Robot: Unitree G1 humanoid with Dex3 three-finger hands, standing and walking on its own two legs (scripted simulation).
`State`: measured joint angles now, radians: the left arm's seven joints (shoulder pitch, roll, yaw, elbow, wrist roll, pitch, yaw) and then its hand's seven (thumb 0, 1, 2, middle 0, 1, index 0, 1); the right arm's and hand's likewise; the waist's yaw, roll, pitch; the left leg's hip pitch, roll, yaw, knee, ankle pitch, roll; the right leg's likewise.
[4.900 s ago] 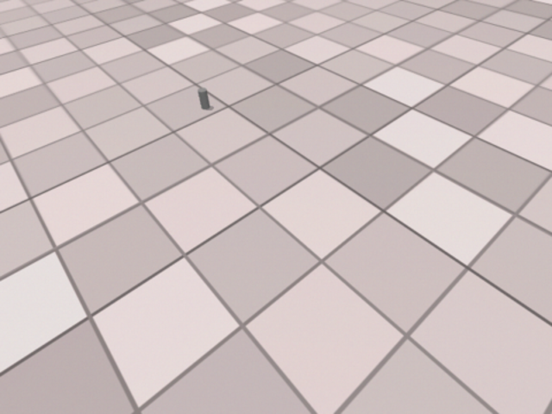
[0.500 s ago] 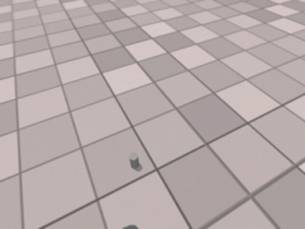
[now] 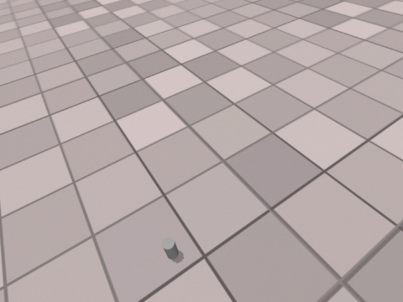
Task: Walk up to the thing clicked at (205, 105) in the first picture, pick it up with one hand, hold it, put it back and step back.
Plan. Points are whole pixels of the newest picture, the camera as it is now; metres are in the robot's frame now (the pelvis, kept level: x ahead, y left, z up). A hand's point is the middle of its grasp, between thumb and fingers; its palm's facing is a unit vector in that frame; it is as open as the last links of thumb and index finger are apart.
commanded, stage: walk up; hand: left
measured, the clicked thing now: (170, 248) +0.51 +0.22 -0.69
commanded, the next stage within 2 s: none
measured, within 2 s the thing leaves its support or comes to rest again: neither
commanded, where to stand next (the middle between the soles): +0.19 +0.02 m, yaw +1 degrees
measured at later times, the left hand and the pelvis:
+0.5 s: hand out of the picture +0.14 +0.29 -0.16, palm faces -0.01 -0.94 -0.35, open 7.4 cm; pelvis +0.09 +0.02 +0.00, yaw +1 degrees
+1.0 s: hand out of the picture +0.17 +0.29 -0.14, palm faces -0.02 -0.92 -0.38, open 7.4 cm; pelvis +0.13 +0.02 +0.01, yaw +0 degrees
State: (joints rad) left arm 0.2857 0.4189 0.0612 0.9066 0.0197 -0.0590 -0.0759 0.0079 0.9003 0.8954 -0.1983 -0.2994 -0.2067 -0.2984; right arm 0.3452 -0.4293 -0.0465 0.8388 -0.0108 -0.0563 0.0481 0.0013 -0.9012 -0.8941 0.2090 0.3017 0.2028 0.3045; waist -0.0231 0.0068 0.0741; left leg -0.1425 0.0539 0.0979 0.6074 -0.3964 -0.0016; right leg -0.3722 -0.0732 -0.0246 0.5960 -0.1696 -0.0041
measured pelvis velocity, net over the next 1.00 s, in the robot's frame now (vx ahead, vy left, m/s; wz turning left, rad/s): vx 0.13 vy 0.02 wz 0.00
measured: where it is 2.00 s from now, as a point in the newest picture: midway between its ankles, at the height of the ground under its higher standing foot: outside the picture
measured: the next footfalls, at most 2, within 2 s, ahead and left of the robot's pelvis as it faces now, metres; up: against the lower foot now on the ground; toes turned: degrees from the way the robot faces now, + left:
left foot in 0.42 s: +0.20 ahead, +0.14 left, +0.00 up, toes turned +0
right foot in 0.72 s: +0.17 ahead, -0.12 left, +0.00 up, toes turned -3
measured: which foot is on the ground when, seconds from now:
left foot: down 0.00-0.02, up 0.04-0.40, down 0.42-1.00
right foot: down 0.00-0.44, up 0.46-0.70, down 0.72-1.00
